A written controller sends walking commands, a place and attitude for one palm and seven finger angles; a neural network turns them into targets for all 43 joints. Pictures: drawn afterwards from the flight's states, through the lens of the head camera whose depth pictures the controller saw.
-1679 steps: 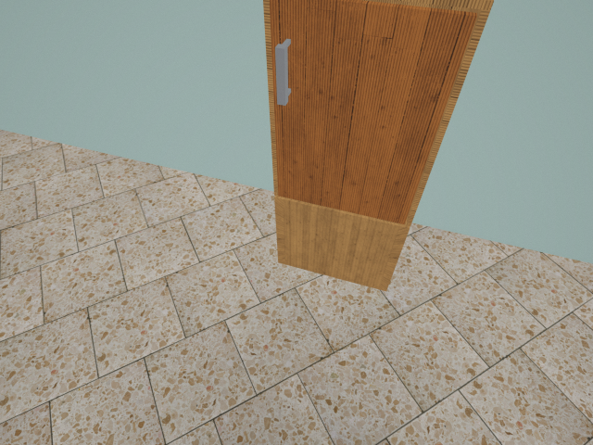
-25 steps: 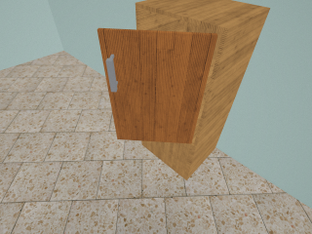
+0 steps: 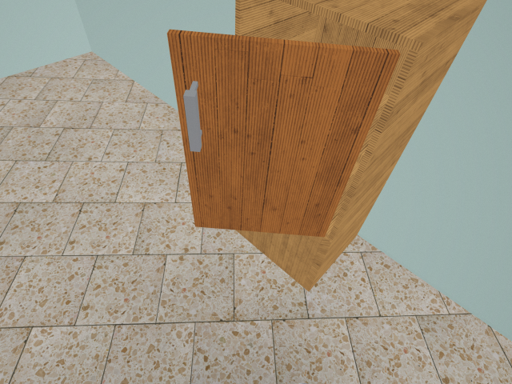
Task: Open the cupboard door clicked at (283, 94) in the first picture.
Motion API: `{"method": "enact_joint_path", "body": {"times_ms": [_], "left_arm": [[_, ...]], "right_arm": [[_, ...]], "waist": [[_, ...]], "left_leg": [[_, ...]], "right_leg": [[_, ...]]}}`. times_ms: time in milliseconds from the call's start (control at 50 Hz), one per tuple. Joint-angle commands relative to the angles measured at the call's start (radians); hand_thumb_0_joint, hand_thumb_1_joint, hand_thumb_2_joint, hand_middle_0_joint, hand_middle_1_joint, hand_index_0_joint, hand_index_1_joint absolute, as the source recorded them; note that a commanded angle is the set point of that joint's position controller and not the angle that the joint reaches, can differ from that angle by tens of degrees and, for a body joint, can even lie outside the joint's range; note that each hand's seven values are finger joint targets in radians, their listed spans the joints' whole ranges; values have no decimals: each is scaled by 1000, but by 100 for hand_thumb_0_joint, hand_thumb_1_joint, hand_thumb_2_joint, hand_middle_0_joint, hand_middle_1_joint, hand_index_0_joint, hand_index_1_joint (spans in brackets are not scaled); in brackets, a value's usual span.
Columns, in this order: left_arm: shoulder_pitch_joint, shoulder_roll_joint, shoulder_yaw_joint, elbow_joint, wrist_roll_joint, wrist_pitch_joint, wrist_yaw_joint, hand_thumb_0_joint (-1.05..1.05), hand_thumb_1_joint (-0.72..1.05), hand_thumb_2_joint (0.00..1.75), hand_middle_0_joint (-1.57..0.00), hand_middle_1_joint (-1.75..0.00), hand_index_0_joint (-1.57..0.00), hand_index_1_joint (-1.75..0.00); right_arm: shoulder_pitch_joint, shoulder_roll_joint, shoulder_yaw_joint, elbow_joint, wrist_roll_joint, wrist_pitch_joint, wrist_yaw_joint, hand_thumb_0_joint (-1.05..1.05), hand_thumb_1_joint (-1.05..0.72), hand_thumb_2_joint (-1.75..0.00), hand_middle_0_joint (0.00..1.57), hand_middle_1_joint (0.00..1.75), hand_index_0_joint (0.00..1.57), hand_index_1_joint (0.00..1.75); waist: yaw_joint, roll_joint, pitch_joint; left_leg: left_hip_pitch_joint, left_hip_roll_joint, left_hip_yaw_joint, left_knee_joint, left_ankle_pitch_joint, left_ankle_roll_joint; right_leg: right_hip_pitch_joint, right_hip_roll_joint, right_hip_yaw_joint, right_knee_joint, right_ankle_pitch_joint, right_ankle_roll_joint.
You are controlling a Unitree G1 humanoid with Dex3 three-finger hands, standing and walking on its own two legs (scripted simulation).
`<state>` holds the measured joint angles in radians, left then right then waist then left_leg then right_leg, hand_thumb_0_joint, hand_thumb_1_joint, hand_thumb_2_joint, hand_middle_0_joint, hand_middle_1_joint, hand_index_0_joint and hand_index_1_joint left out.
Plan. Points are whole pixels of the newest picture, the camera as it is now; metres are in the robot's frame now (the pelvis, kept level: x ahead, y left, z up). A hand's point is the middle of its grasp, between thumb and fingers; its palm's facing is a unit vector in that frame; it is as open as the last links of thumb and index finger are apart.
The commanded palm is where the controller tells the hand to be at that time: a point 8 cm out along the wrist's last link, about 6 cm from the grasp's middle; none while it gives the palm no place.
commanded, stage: shuffle to correct the standing spot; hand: left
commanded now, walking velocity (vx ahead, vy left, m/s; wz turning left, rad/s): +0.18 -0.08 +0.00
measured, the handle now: (195, 117) +0.59 +0.17 +0.09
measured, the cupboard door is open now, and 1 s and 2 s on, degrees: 40 40 40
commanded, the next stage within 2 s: come to a stop and stand still in 0.04 s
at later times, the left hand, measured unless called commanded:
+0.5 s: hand out of the picture +0.11 +0.16 -0.19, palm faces +0.06 -0.98 -0.18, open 7.3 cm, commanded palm none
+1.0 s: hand out of the picture +0.12 +0.19 -0.17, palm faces +0.01 -0.97 -0.23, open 7.4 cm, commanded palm none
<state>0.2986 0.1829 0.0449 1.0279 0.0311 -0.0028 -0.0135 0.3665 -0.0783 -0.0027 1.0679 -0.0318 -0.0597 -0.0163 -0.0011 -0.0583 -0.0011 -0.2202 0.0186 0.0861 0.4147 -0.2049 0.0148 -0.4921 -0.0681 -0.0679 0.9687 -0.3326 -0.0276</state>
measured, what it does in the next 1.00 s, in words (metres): steps on the spot: right foot, then left foot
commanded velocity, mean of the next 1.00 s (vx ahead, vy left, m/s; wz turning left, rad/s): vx -0.04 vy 0.01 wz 0.00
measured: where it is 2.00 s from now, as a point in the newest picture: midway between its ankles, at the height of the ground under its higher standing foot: outside the picture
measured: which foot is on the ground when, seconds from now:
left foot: down 0.00-0.16, up 0.18-0.38, down 0.40-1.00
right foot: up 0.00-0.12, down 0.14-1.00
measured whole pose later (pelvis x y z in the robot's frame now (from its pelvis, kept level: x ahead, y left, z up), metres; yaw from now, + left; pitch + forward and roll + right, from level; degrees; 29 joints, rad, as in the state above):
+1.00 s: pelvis +0.07 +0.00 -0.01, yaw +0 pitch -1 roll +0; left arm 0.29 0.19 0.00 0.95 0.02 0.00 0.03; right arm 0.28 -0.18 -0.01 0.96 -0.03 0.01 0.00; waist 0.00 0.01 -0.01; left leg -0.28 0.00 0.10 0.52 -0.22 0.05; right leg -0.27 -0.04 -0.09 0.53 -0.25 -0.01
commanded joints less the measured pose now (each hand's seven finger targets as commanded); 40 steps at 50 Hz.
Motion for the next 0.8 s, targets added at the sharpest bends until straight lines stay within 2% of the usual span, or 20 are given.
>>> {"method": "enact_joint_path", "body": {"times_ms": [0, 60, 80, 100, 120, 140, 160, 200, 240, 300, 340, 380, 420, 500, 560, 640, 660, 680, 700, 780], "left_arm": [[-37, -14, -2, -83, -7, -27, -2, 0, 90, 90, -20, -30, -20, -30], [-2, -6, 7, -74, -7, -28, -1, 0, 90, 90, -20, -30, -20, -30], [33, 16, 11, -57, -6, -32, 3, 0, 90, 90, -20, -30, -20, -30], [93, 59, 20, -41, -6, -39, 11, 0, 90, 90, -20, -30, -20, -30], [171, 131, 33, -17, -3, -44, 19, 0, 90, 90, -20, -30, -20, -30], [224, 185, 47, -17, -12, -37, 22, 0, 90, 90, -20, -30, -20, -30], [178, 156, 38, -25, -14, -43, 29, 0, 90, 90, -20, -30, -20, -30], [31, 78, 19, -55, -12, -44, 45, 0, 90, 90, -20, -30, -20, -30], [-36, 58, -1, -72, -6, -46, 45, 0, 90, 90, -20, -30, -20, -30], [-33, 92, 9, -66, -8, -30, 49, 0, 90, 90, -20, -30, -20, -30], [-37, 99, 9, -66, -18, -15, 48, 0, 90, 90, -20, -30, -20, -30], [-1, 63, 5, -73, -22, 1, 45, 0, 90, 90, -20, -30, -20, -30], [11, 48, 1, -67, -16, 13, 48, 0, 90, 90, -20, -30, -20, -30], [44, 63, -3, -51, -13, 14, 44, 0, 90, 90, -20, -30, -20, -30], [34, 79, -4, -61, -9, 8, 43, 0, 90, 90, -20, -30, -20, -30], [-12, 103, -6, -74, -10, 5, 44, 0, 90, 90, -20, -30, -20, -30], [73, 125, -10, -71, 2, -6, 77, 0, 90, 90, -20, -30, -20, -30], [11, 175, -3, -112, -4, -18, 78, 0, 90, 90, -20, -30, -20, -30], [0, 158, -2, -119, -5, -30, 77, 0, 90, 90, -20, -30, -20, -30], [-19, 110, -16, -127, -7, -11, 65, 0, 90, 90, -20, -30, -20, -30]], "right_arm": [[59, -176, -43, -24, 1, -9, -14, 0, -90, -90, 20, 30, 20, 30], [32, -187, -50, -29, 1, 10, -10, 0, -90, -90, 20, 30, 20, 30], [31, -168, -47, -27, 3, 15, -8, 0, -90, -90, 20, 30, 20, 30], [26, -131, -39, -31, 8, 15, -2, 0, -90, -90, 20, 30, 20, 30], [20, -81, -27, -53, 14, 14, 4, 0, -90, -90, 20, 30, 20, 30], [-12, -103, -34, -87, 12, 19, 5, 0, -90, -90, 20, 30, 20, 30], [-26, -126, -41, -78, 9, 25, 3, 0, -90, -90, 20, 30, 20, 30], [-24, -106, -37, -48, 10, 40, 3, 0, -90, -90, 20, 30, 20, 30], [21, -61, -19, -15, 18, 53, 2, 0, -90, -90, 20, 30, 20, 30], [24, -47, -17, -8, 23, 62, -3, 0, -90, -90, 20, 30, 20, 30], [35, -78, -24, -10, 23, 64, -8, 0, -90, -90, 20, 30, 20, 30], [-15, -164, -35, -48, 14, 56, -15, 0, -90, -90, 20, 30, 20, 30], [-98, -182, -38, -78, 13, 56, -18, 0, -90, -90, 20, 30, 20, 30], [-148, -193, -46, -108, 17, 61, -23, 0, -90, -90, 20, 30, 20, 30], [-142, -187, -52, -119, 17, 73, -18, 0, -90, -90, 20, 30, 20, 30], [-112, -145, -44, -105, 17, 85, -9, 0, -90, -90, 20, 30, 20, 30], [-154, -229, -66, -162, 27, 68, -1, 0, -90, -90, 20, 30, 20, 30], [-128, -151, -51, -179, 23, 70, 10, 0, -90, -90, 20, 30, 20, 30], [-136, -134, -39, -181, 16, 67, 15, 0, -90, -90, 20, 30, 20, 30], [-112, -175, -40, -183, 15, 62, 12, 0, -90, -90, 20, 30, 20, 30]], "waist": [[-13, 168, 79], [14, 159, 66], [28, 105, 57], [62, 15, 50], [93, -190, 31], [107, -242, 1], [82, -199, 7], [13, -92, 55], [-24, -59, 26], [-12, -25, 14], [-18, 9, 13], [21, 146, 10], [38, 223, 29], [40, 146, -22], [14, 42, -41], [-16, -25, -19], [7, 14, -72], [-23, -11, -118], [-11, 32, -121], [-26, 59, 106]], "left_leg": [[-35, 241, -167, -192, 106, 167], [-103, 222, -153, -131, -72, 130], [-144, 182, -136, -69, -142, 100], [-270, 124, -86, 53, -215, 66], [-426, 2, 41, 279, -323, 16], [-456, -1, 23, 504, -447, 13], [-440, 30, -37, 629, -385, 9], [-337, 74, -65, 622, -255, -14], [-164, 56, -35, 449, -197, -36], [-38, 18, 1, 184, -77, -54], [63, 28, -14, 18, 52, -46], [7, 174, -151, -27, 306, 27], [-83, 203, -173, -63, 384, 70], [-37, 182, -153, -33, 344, 78], [-15, 118, -96, 38, 150, 31], [20, 54, -54, 82, -23, -4], [17, 47, -17, 214, -63, -29], [-60, 11, -25, 228, -154, -23], [-47, 13, -31, 181, -143, -18], [-60, 74, -121, 27, -132, 22]], "right_leg": [[61, 4, -24, -236, -3, 16], [228, 31, -45, -395, 87, 18], [325, 44, -42, -466, 100, 15], [467, -18, 56, -529, 60, -8], [579, -207, 299, -628, -3, -90], [542, -342, 460, -745, -60, -181], [459, -335, 488, -769, -46, -211], [303, -274, 298, -746, 213, -186], [208, -200, 137, -703, 450, -150], [208, -171, 109, -626, 446, -136], [166, -144, 113, -557, 349, -88], [197, -49, 60, -481, 206, -13], [271, -12, 21, -425, 137, 13], [285, -17, 46, -432, 181, 13], [247, -64, 115, -505, 283, -7], [154, -134, 180, -604, 159, -58], [240, -160, 257, -625, 433, -23], [291, -193, 261, -596, 278, -74], [296, -198, 247, -584, 281, -103], [75, -63, 126, -578, -134, -40]]}}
